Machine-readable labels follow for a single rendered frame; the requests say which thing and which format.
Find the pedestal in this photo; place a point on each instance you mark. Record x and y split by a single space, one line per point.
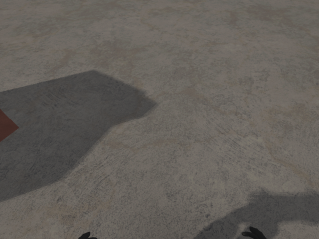
7 127

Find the right robot hand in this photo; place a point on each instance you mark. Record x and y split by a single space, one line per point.
255 233

